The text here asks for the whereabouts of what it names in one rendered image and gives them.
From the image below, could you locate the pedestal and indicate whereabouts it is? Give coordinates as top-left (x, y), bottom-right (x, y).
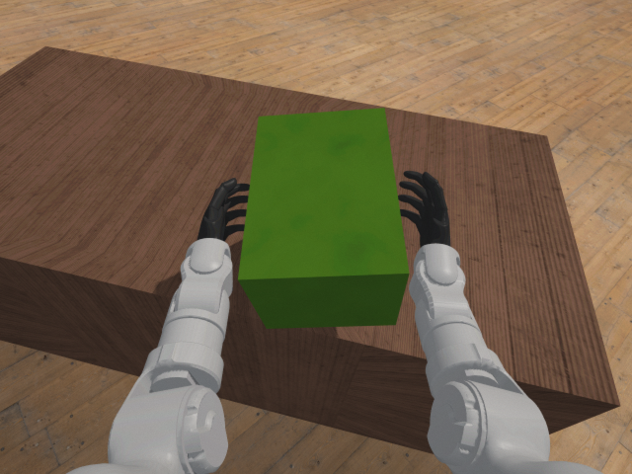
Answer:
top-left (0, 46), bottom-right (620, 454)

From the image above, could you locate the left robot forearm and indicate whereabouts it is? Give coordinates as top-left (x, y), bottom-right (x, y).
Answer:
top-left (108, 238), bottom-right (233, 463)

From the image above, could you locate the left robot hand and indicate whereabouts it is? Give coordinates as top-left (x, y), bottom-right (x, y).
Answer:
top-left (197, 178), bottom-right (250, 242)

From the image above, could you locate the right robot upper arm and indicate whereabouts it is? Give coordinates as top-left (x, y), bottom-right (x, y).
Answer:
top-left (428, 379), bottom-right (603, 474)

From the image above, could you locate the left robot upper arm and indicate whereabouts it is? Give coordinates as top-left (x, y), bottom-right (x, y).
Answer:
top-left (66, 385), bottom-right (228, 474)

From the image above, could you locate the right robot forearm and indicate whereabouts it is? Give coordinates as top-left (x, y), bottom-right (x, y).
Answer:
top-left (409, 244), bottom-right (550, 455)

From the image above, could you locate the right robot hand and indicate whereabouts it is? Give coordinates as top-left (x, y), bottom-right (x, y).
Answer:
top-left (398, 171), bottom-right (450, 247)

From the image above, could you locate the carton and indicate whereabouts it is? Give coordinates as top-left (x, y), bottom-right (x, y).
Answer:
top-left (238, 108), bottom-right (409, 329)

